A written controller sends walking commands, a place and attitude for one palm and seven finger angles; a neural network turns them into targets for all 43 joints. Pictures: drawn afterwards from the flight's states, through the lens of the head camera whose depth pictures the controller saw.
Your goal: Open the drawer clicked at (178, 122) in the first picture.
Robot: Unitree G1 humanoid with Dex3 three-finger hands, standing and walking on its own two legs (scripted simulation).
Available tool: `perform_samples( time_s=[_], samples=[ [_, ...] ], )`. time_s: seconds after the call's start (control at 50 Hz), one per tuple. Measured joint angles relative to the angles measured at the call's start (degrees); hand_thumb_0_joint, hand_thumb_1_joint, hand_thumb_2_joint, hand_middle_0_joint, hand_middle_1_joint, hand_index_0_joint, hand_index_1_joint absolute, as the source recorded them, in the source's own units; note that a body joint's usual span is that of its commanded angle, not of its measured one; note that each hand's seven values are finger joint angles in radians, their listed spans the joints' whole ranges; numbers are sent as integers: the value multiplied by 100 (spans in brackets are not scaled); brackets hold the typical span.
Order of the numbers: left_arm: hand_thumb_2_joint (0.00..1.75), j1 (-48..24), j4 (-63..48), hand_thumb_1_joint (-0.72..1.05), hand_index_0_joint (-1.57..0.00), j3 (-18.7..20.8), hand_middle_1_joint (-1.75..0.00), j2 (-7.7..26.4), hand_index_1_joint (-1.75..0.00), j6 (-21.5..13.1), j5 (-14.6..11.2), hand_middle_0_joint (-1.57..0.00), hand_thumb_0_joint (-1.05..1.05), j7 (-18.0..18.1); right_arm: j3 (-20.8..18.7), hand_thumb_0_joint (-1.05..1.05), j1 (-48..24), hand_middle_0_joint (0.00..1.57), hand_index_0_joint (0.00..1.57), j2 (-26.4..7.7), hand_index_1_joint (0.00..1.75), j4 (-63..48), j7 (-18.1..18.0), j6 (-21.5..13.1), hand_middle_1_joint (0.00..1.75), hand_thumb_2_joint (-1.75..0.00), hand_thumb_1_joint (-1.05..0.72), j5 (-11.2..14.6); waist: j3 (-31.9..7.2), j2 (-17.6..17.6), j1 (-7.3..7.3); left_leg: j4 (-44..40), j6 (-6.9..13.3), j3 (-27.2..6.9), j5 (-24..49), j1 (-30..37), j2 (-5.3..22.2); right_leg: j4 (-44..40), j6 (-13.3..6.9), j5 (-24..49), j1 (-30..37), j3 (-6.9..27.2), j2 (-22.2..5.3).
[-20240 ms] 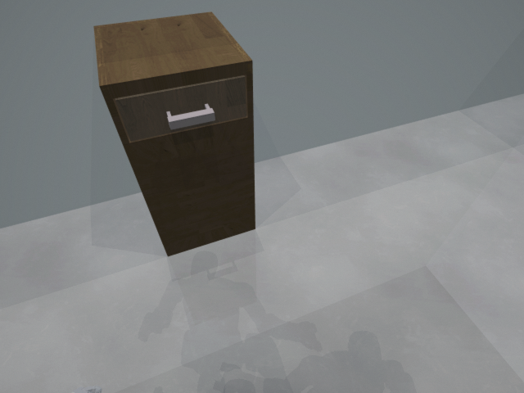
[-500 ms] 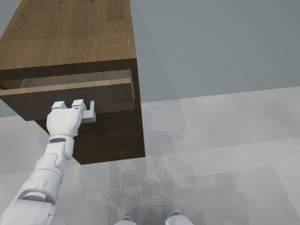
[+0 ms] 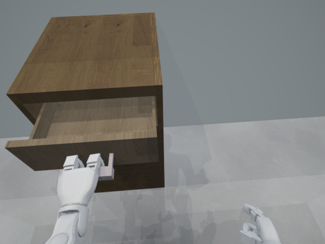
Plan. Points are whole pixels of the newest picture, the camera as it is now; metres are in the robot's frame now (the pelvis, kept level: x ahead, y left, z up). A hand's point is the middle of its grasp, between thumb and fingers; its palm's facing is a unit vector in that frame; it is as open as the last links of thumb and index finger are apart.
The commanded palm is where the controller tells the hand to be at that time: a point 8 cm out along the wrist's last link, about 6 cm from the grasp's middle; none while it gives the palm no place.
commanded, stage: pull the drawer open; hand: left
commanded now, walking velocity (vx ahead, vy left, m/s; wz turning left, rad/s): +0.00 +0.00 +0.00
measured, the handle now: (88, 166) +0.31 +0.22 -0.02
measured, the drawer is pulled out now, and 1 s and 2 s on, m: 0.14 0.30 0.30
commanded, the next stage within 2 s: open the thumb to release the handle in 0.68 s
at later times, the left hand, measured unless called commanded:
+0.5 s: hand (80, 237) +0.15 +0.20 -0.03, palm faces -0.04 -0.12 -0.99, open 6.2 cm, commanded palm +0.10 +0.20 +0.02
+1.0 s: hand out of the picture +0.10 +0.20 -0.03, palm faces +0.00 -0.08 -1.00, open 6.9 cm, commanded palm +0.08 +0.20 +0.02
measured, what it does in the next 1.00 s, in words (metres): shifts its weight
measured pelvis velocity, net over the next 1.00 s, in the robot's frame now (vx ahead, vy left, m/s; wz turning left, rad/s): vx -0.04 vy -0.04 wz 0.03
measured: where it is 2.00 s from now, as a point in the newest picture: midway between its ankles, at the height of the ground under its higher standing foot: outside the picture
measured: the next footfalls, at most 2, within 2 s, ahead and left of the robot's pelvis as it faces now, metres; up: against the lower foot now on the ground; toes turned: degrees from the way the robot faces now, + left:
none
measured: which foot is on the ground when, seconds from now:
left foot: down 0.00-1.00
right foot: down 0.00-1.00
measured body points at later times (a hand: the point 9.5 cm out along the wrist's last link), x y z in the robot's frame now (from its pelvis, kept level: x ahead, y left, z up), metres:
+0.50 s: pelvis +0.00 -0.02 -0.01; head +0.04 -0.04 +0.43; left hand +0.15 +0.20 +0.02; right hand +0.21 -0.22 -0.11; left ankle -0.05 +0.09 -0.70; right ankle -0.01 -0.11 -0.70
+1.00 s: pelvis -0.04 -0.04 -0.03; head +0.00 -0.07 +0.41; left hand +0.10 +0.20 +0.02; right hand +0.18 -0.25 -0.13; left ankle -0.05 +0.09 -0.70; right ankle -0.01 -0.11 -0.70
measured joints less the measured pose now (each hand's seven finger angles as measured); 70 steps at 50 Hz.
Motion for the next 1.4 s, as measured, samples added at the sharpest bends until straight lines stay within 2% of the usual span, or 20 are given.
perform_samples(
  time_s=[0.16,0.36,0.72,0.78,0.86,0.92,1.0,1.1,1.28,1.4],
  samples=[
    [72,915,-765,65,-41,-85,-135,-54,-135,-140,79,-27,5,-15,165,1,-245,20,20,113,30,-201,126,-62,30,-90,-90,-56,13,-35,198,107,-15,-2,-132,144,-6,158,-28,-161,118,-14,-2],
    [71,1941,-1506,64,-41,-15,-135,4,-135,-405,153,-28,6,92,264,1,-236,21,20,151,30,-281,286,-96,30,-90,-90,-132,30,-48,335,365,-62,14,-276,51,14,483,-84,-322,-18,-18,26],
    [69,3426,-2349,63,-40,462,-135,232,-134,-1033,-42,-29,5,102,226,1,9,20,20,7,30,-420,297,-141,30,-90,-90,-293,-60,-119,323,861,-180,103,-368,-410,48,1144,-214,-440,-594,22,76],
    [69,3547,-2414,63,-39,533,-135,281,-133,-1128,-58,-28,5,92,214,1,13,20,20,-2,30,-466,276,-138,30,-90,-90,-319,-68,-122,319,942,-200,91,-368,-495,48,1232,-236,-446,-680,2,75],
    [72,3247,-2238,63,-39,574,-135,375,-132,-1233,35,-30,3,232,148,1,9,20,20,-39,30,-466,176,-169,30,-90,-90,-370,-85,-97,339,1129,-224,-1,-364,-737,6,1398,-259,-472,-882,-102,25],
    [74,3022,-2122,60,-39,605,-134,339,-132,-1180,-21,-32,1,290,104,1,-8,20,20,-54,30,-401,103,-166,30,-90,-90,-343,-77,-62,378,1228,-240,-53,-359,-841,-15,1485,-275,-479,-964,-160,-1],
    [72,2793,-1991,51,-38,599,-132,264,-131,-1012,-153,-35,0,247,123,1,-14,20,20,-42,30,-304,7,-115,30,-90,-90,-271,-52,-27,401,1190,-263,-101,-300,-793,-34,1450,-287,-442,-902,-205,-25],
    [63,2596,-1795,28,-37,532,-129,246,-128,-890,-197,-35,0,153,196,1,-1,20,20,-4,30,-256,-102,-78,30,-90,-90,-191,27,-18,395,949,-276,-139,-153,-584,-29,1212,-303,-310,-685,-229,-27],
    [41,2562,-1647,-23,-33,583,-124,346,-123,-1109,-149,-33,0,135,165,1,-12,21,20,-24,30,-227,-148,-155,30,-90,-90,-178,78,-41,380,741,-288,-182,-19,-477,2,948,-315,-152,-545,-260,-4],
    [34,2629,-1682,-41,-32,583,-123,306,-121,-1187,-100,-33,0,254,92,1,-55,21,20,-61,30,-215,-111,-182,30,-90,-90,-214,30,-43,391,845,-265,-157,-69,-579,-9,1041,-287,-192,-646,-240,-12]
  ],
)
